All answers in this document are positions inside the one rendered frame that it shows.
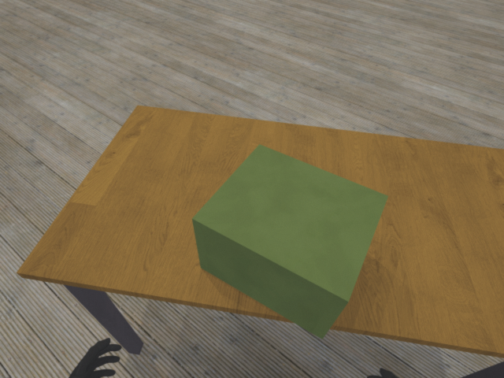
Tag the left robot hand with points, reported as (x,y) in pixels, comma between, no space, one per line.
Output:
(91,360)

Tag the table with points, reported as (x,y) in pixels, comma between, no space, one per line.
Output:
(433,274)

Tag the carton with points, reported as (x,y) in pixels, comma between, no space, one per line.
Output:
(289,235)

